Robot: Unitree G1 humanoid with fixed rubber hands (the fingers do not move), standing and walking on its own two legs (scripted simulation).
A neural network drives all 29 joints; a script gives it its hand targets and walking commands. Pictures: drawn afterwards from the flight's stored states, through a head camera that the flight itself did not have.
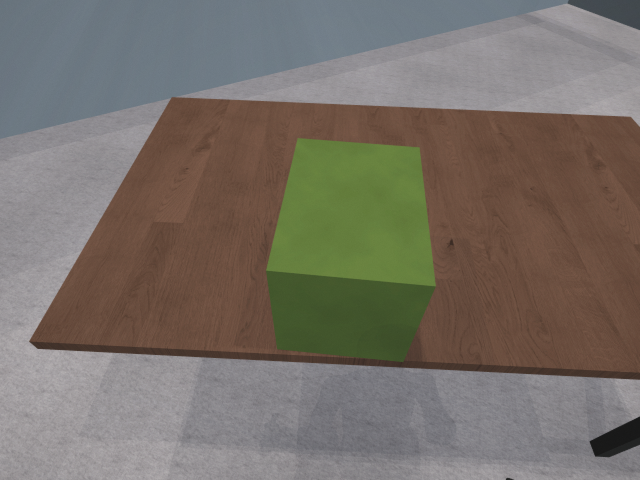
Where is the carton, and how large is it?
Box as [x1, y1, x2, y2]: [266, 138, 435, 361]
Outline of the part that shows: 298,138 266,269 277,348 403,361 435,286 419,147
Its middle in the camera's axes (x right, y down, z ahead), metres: +0.05 +0.01 +0.64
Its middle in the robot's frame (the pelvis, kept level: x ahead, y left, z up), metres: +0.48 -0.04 -0.02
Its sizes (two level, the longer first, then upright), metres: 0.281 0.205 0.214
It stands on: a table, 0.64 m high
